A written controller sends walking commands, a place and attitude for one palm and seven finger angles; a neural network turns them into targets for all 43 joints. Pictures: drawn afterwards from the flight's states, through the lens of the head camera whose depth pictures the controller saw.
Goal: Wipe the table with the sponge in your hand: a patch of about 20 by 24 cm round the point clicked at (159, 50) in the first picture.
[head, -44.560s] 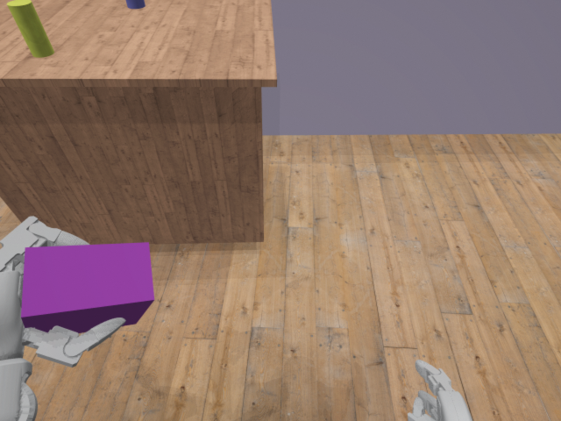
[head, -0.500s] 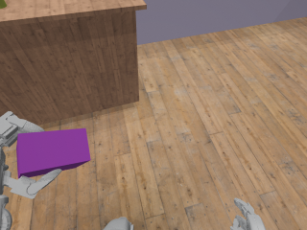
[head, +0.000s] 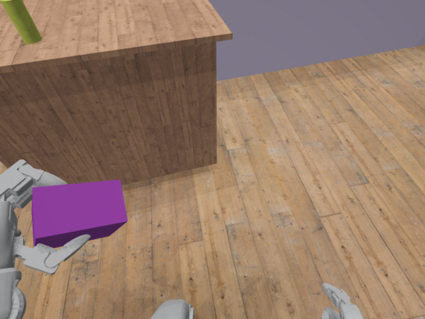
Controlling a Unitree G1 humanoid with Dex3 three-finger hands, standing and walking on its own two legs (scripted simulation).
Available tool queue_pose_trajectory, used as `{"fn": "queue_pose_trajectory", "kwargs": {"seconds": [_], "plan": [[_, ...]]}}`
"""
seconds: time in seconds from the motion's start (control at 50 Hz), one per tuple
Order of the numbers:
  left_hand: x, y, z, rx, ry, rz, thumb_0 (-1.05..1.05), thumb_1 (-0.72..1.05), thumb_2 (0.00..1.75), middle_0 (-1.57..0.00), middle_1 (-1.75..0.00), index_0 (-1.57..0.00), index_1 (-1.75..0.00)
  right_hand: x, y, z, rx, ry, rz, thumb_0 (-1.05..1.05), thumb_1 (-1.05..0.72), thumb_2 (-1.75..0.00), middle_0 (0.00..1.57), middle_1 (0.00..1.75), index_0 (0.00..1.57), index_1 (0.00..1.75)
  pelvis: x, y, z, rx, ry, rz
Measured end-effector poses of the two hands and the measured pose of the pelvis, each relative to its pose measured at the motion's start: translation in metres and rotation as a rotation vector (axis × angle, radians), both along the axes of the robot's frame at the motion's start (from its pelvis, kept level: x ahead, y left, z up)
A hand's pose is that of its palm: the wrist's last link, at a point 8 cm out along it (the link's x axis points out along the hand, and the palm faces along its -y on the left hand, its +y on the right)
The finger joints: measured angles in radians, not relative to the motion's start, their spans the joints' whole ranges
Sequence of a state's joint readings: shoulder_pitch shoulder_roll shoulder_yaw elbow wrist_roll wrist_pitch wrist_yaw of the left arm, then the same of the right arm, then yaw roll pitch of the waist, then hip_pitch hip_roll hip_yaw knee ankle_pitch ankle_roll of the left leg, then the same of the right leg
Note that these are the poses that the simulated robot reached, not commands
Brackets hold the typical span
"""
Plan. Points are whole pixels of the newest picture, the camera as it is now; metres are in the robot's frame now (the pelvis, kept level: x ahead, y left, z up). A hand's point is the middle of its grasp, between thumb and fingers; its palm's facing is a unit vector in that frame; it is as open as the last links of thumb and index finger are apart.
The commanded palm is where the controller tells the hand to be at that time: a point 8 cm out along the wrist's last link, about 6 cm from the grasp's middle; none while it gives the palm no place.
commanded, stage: take the last steps up to it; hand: left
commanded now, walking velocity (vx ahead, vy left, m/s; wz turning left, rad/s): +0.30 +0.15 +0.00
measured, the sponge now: (89, 214) +0.24 +0.21 +0.13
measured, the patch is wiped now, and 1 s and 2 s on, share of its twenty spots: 1.00 1.00 1.00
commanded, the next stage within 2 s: none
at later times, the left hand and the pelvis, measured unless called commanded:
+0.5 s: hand (50, 138) +0.34 +0.30 +0.18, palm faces +0.40 -0.79 -0.47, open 10.2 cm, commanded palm +0.29 +0.34 +0.19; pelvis +0.12 +0.06 -0.01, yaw -1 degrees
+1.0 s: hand (59, 80) +0.47 +0.34 +0.20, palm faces +0.35 -0.81 -0.47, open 10.2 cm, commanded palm +0.43 +0.38 +0.19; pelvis +0.25 +0.11 +0.01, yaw -4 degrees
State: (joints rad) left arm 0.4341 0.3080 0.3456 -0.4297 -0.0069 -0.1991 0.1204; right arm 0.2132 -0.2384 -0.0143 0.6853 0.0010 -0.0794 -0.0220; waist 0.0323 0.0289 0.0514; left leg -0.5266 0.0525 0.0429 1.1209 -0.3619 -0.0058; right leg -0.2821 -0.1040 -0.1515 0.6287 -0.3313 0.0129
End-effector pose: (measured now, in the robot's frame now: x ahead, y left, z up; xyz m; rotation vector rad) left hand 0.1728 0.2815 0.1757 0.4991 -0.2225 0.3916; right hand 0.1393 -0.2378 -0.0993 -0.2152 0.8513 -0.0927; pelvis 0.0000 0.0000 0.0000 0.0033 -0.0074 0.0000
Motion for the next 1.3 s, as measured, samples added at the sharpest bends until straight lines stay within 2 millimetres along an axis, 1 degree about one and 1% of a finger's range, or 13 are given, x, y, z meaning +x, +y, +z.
{"fn": "queue_pose_trajectory", "kwargs": {"seconds": [0.08, 0.14, 0.24, 0.4, 0.52, 0.62, 0.7, 0.8, 0.96, 1.06, 1.12, 1.2, 1.3], "plan": [[0.019, 0.011, 0.003, 0.006, -0.02, -0.037, -0.01, -0.55, 1.11, -0.71, -1.34, -0.74, -1.32, 0.022, -0.001, 0.02, -0.079, -0.014, -0.014, 0.02, -0.9, -0.9, 0.2, 0.3, 0.2, 0.3, 0.02, 0.014, 0.003, 0.015, 0.0, 0.003], [0.036, 0.028, 0.012, 0.058, -0.095, -0.079, -0.01, -0.55, 1.11, -0.71, -1.34, -0.74, -1.31, 0.045, 0.006, 0.026, -0.128, -0.075, -0.036, 0.02, -0.9, -0.9, 0.2, 0.3, 0.2, 0.3, 0.038, 0.034, -0.007, 0.007, -0.008, -0.005], [0.075, 0.056, 0.023, 0.109, -0.14, -0.067, -0.01, -0.55, 1.11, -0.71, -1.34, -0.74, -1.31, 0.077, 0.041, 0.029, -0.056, -0.138, -0.079, 0.01, -0.91, -0.9, 0.19, 0.29, 0.2, 0.3, 0.057, 0.048, -0.005, 0.006, -0.005, -0.012], [0.108, 0.047, 0.032, 0.101, -0.076, -0.087, -0.01, -0.55, 1.11, -0.7, -1.34, -0.74, -1.32, 0.109, 0.089, 0.019, 0.089, -0.138, -0.036, 0.01, -0.9, -0.9, 0.2, 0.3, 0.2, 0.3, 0.099, 0.055, 0.003, 0.002, 0.02, -0.036], [0.131, 0.06, 0.017, 0.064, -0.042, -0.034, -0.01, -0.55, 1.11, -0.7, -1.34, -0.74, -1.31, 0.131, 0.089, -0.005, 0.074, -0.035, 0.004, 0.01, -0.9, -0.9, 0.2, 0.3, 0.21, 0.3, 0.128, 0.063, -0.003, -0.008, 0.003, -0.013], [0.152, 0.078, 0.009, 0.021, -0.013, -0.012, -0.01, -0.55, 1.11, -0.7, -1.33, -0.74, -1.31, 0.15, 0.083, 0.009, -0.006, 0.009, -0.005, 0.01, -0.9, -0.9, 0.2, 0.3, 0.2, 0.3, 0.151, 0.077, 0.006, 0.004, 0.01, -0.009], [0.176, 0.094, 0.01, 0.022, -0.067, -0.047, -0.01, -0.55, 1.11, -0.7, -1.33, -0.74, -1.31, 0.176, 0.084, 0.02, -0.087, -0.036, -0.022, 0.02, -0.9, -0.9, 0.2, 0.3, 0.2, 0.3, 0.175, 0.097, 0.0, 0.002, -0.003, -0.023], [0.219, 0.115, 0.016, 0.063, -0.145, -0.083, -0.01, -0.55, 1.11, -0.7, -1.33, -0.74, -1.31, 0.211, 0.104, 0.026, -0.073, -0.122, -0.084, 0.01, -0.9, -0.9, 0.2, 0.3, 0.2, 0.3, 0.196, 0.113, -0.007, 0.008, -0.017, -0.033], [0.254, 0.1, 0.039, 0.08, -0.121, -0.144, -0.01, -0.55, 1.11, -0.7, -1.34, -0.74, -1.32, 0.243, 0.142, 0.033, 0.057, -0.163, -0.071, 0.01, -0.9, -0.9, 0.2, 0.3, 0.2, 0.3, 0.235, 0.116, 0.008, -0.007, 0.02, -0.072], [0.273, 0.097, 0.033, 0.142, -0.082, -0.095, -0.01, -0.55, 1.11, -0.7, -1.33, -0.74, -1.31, 0.261, 0.137, 0.01, 0.083, -0.127, -0.053, 0.01, -0.9, -0.9, 0.2, 0.3, 0.21, 0.3, 0.262, 0.105, -0.003, -0.001, 0.01, -0.061], [0.286, 0.101, 0.021, 0.075, -0.069, -0.047, -0.01, -0.55, 1.11, -0.7, -1.33, -0.74, -1.31, 0.27, 0.126, -0.002, 0.061, -0.068, -0.042, 0.01, -0.9, -0.9, 0.2, 0.3, 0.21, 0.3, 0.273, 0.106, -0.005, -0.015, -0.003, -0.052], [0.304, 0.101, 0.011, -0.008, -0.054, -0.039, -0.01, -0.55, 1.11, -0.7, -1.33, -0.74, -1.31, 0.281, 0.112, 0.006, 0.003, -0.017, -0.046, 0.01, -0.9, -0.9, 0.2, 0.3, 0.2, 0.3, 0.289, 0.109, 0.002, -0.004, -0.004, -0.05], [0.328, 0.104, 0.015, -0.003, -0.107, -0.102, -0.01, -0.55, 1.11, -0.7, -1.33, -0.74, -1.31, 0.306, 0.102, 0.024, -0.086, -0.064, -0.072, 0.02, -0.9, -0.9, 0.2, 0.3, 0.2, 0.3, 0.315, 0.119, -0.001, -0.003, -0.014, -0.057]]}}
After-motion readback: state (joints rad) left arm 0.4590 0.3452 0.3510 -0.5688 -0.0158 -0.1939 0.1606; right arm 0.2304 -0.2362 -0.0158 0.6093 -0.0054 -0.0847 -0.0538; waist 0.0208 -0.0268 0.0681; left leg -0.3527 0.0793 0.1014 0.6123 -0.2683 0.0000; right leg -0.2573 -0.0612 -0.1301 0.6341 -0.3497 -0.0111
